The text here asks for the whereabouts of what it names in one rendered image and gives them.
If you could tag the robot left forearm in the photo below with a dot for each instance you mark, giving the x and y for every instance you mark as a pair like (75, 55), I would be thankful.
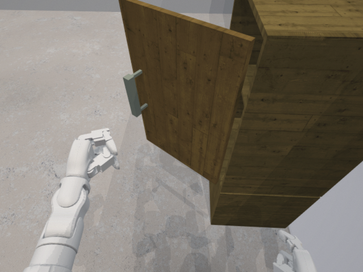
(61, 236)

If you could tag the robot left hand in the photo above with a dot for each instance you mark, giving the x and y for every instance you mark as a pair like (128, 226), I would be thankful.
(82, 154)

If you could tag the robot right hand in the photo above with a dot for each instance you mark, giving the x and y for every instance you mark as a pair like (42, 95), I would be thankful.
(301, 261)

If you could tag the cupboard door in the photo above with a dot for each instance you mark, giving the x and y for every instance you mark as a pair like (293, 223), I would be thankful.
(192, 78)

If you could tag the handle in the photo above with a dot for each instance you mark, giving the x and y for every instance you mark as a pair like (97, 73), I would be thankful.
(131, 90)

